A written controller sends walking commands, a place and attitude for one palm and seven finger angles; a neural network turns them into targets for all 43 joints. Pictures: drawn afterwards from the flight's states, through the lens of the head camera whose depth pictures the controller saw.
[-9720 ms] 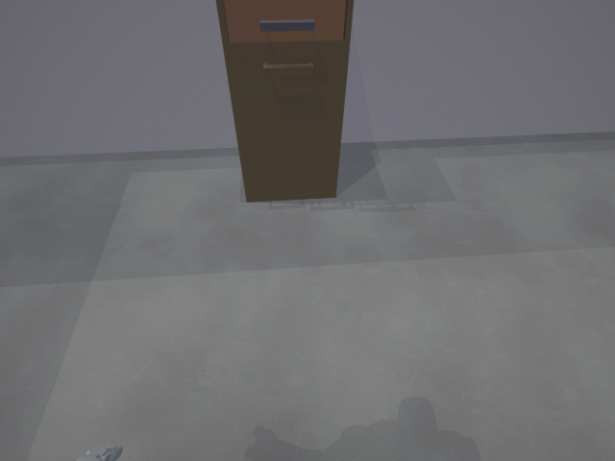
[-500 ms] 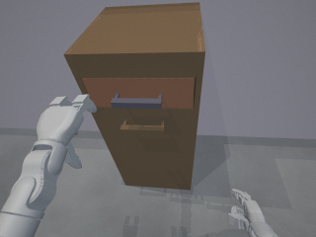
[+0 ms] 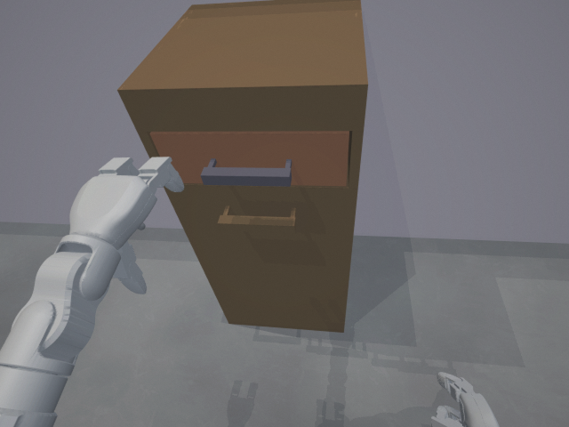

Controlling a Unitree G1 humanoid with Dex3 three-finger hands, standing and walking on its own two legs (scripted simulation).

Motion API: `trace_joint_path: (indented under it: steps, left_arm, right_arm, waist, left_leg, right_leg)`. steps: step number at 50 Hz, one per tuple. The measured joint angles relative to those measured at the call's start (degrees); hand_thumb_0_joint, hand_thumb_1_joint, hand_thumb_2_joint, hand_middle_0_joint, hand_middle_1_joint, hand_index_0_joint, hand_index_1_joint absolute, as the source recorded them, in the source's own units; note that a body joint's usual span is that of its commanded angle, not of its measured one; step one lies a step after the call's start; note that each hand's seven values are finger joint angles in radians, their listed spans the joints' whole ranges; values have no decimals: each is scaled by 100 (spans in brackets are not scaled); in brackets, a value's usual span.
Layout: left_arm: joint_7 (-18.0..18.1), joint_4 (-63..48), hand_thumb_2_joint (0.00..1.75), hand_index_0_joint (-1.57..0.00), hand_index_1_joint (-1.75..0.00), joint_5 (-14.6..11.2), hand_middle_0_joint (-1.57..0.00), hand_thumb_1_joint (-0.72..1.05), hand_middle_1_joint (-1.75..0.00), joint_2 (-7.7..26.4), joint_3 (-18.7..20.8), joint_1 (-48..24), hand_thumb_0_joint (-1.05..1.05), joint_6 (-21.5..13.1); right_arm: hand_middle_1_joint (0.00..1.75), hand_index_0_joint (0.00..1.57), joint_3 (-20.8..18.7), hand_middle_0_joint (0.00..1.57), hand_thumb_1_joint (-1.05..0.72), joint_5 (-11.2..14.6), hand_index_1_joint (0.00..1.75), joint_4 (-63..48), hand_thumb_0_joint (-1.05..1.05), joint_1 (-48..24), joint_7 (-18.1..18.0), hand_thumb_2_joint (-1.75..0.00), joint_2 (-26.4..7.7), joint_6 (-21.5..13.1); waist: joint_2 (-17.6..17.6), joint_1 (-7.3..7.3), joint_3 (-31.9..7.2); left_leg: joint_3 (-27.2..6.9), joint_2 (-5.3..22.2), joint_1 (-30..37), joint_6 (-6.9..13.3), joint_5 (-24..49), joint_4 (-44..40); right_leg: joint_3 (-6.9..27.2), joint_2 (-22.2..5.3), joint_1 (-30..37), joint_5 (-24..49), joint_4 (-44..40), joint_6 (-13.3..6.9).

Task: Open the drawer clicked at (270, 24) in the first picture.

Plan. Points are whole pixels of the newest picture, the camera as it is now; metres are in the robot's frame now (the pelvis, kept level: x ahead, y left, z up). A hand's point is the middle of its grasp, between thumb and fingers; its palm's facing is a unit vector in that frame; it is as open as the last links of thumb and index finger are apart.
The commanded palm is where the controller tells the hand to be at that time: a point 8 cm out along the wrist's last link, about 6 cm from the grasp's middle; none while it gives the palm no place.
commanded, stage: raise the hand with hooked fingers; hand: left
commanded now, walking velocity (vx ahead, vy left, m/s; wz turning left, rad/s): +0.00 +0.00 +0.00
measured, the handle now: (248, 169) +0.56 +0.16 +0.04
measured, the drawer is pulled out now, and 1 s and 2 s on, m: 0.00 0.00 0.00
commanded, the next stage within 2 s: move the hooked fingers above the handle in 0.02 s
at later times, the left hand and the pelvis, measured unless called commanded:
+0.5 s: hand (165, 208) +0.36 +0.22 +0.14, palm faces +0.08 -0.08 -0.99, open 13.8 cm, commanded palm +0.33 +0.22 +0.19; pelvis +0.01 -0.01 +0.00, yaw +0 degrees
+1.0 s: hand (203, 189) +0.42 +0.19 +0.11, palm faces +0.02 -0.07 -1.00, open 13.8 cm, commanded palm +0.40 +0.19 +0.17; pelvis +0.03 -0.01 -0.01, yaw -1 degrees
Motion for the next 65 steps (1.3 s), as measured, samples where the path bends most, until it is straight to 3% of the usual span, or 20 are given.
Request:
trace_joint_path:
  steps: [4, 9, 18, 29, 41, 48, 55, 65]
  left_arm:
    - [85, 156, 30, -33, -120, 27, -32, -49, -120, -16, 27, -136, 0, 202]
    - [-89, 289, 30, -32, -120, 53, -32, -49, -120, -72, -77, -206, 0, 420]
    - [-107, 668, 30, -33, -120, 125, -32, -49, -120, -141, -300, -504, 0, 118]
    - [-16, 1173, 30, -32, -120, 278, -32, -49, -120, -276, -461, -1002, 0, 390]
    - [179, 1563, 30, -32, -120, 358, -32, -49, -120, -352, -508, -1289, 0, 398]
    - [204, 1978, 30, -32, -120, 450, -32, -49, -120, -449, -707, -1631, 0, 585]
    - [341, 2301, 30, -32, -120, 535, -32, -49, -120, -626, -907, -1980, 0, 534]
    - [451, 3263, 30, -32, -120, 681, -32, -49, -120, -744, -964, -2579, 0, 756]
  right_arm:
    - [30, 20, 4, 19, -90, 21, 30, 31, 1, -58, 9, -89, 4, 7]
    - [30, 20, 60, 19, -90, 38, 30, -55, 1, -158, -15, -89, 21, 15]
    - [30, 20, 112, 20, -90, 22, 30, -108, 1, -239, -89, -89, 89, -39]
    - [30, 20, 60, 20, -90, 41, 30, -67, 1, -73, -54, -89, 62, 119]
    - [30, 20, -43, 20, -90, 60, 30, -35, 1, 159, -59, -89, 50, 203]
    - [30, 20, -64, 19, -90, 92, 30, -29, 1, 204, -79, -89, 51, 270]
    - [30, 20, -91, 20, -90, 84, 30, -32, 1, 240, -85, -89, 92, 273]
    - [30, 20, -86, 20, -90, 113, 30, 11, 1, 357, -112, -89, 130, 342]
  waist:
    - [17, 9, -38]
    - [44, -14, -72]
    - [-29, -29, -107]
    - [-96, -111, -198]
    - [-157, -240, -287]
    - [-179, -301, -339]
    - [-188, -358, -406]
    - [-211, -477, -516]
  left_leg:
    - [-14, 11, -4, -20, 13, -14]
    - [-22, 14, 15, -33, 15, -34]
    - [-52, 25, -43, -57, -50, 28]
    - [-23, 9, -236, -51, -176, 145]
    - [63, 17, -432, -38, -352, 317]
    - [67, 12, -550, -36, -423, 415]
    - [79, 21, -660, -47, -487, 510]
    - [93, 68, -779, -93, -546, 586]
  right_leg:
    - [-11, 12, -15, -6, 15, -19]
    - [-18, 18, -3, -21, 16, -31]
    - [-44, 32, -34, -79, 43, -55]
    - [-13, 8, -227, -187, 143, -49]
    - [78, -2, -437, -314, 280, -33]
    - [85, -11, -553, -384, 374, -32]
    - [102, -7, -673, -450, 479, -45]
    - [126, 34, -824, -527, 599, -91]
